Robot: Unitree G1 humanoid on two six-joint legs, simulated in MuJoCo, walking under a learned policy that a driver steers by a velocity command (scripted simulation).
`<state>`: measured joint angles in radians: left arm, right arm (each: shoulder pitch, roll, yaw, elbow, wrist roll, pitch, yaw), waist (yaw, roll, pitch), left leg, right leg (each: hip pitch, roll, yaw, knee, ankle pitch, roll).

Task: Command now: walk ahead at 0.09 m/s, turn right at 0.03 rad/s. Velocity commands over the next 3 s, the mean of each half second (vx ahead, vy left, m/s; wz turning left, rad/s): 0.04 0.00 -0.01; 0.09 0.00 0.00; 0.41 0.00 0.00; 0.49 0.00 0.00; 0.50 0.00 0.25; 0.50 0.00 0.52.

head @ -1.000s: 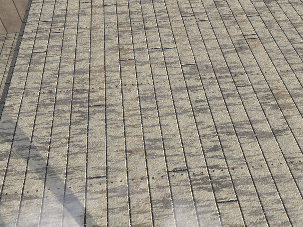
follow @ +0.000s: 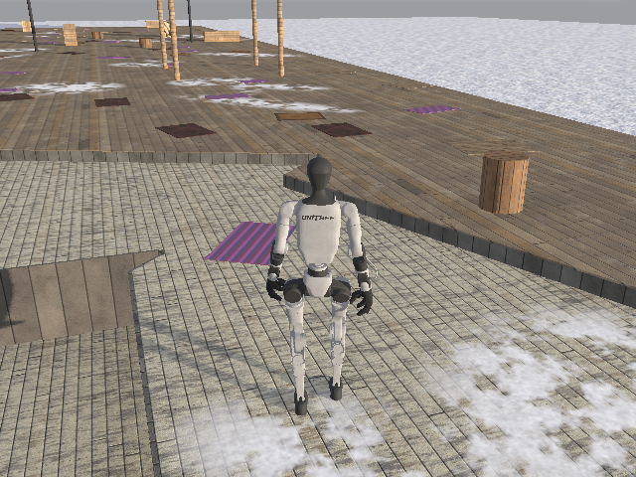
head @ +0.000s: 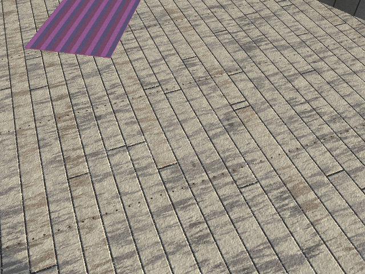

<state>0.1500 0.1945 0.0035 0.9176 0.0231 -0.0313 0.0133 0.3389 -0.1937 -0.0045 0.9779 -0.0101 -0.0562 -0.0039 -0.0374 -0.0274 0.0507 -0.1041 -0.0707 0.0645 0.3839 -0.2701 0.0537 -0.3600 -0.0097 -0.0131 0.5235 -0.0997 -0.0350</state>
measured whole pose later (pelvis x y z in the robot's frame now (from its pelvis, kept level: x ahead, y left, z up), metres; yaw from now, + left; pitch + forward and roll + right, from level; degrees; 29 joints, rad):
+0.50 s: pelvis +0.03 -0.02 +0.00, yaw +0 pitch -2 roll +0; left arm 0.24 0.17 0.01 1.11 0.00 -0.01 0.04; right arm 0.32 -0.17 0.01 1.12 -0.01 0.00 -0.04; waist 0.00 0.02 0.04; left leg -0.03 0.01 0.03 0.38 -0.32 0.00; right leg -0.21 0.07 -0.05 0.39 -0.15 -0.08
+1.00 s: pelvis +0.05 -0.02 +0.00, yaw +1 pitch -1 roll +0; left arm 0.32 0.16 0.02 1.12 0.02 -0.01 0.00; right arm 0.47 -0.15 -0.01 1.14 -0.02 -0.02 -0.04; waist -0.03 0.02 -0.02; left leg -0.04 0.00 0.02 0.39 -0.34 0.02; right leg -0.33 0.04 -0.06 0.66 -0.36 -0.07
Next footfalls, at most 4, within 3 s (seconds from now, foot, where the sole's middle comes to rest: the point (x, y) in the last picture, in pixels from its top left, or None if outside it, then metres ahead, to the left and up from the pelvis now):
1.14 right None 0.18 -0.14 -0.78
1.62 left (174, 265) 0.52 0.05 -0.78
2.18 right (215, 188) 0.83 -0.13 -0.78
2.72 left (163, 145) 1.07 0.08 -0.78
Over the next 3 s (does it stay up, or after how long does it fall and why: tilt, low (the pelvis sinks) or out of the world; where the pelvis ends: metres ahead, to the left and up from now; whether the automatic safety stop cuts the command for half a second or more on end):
stays up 1.08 0.05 0.01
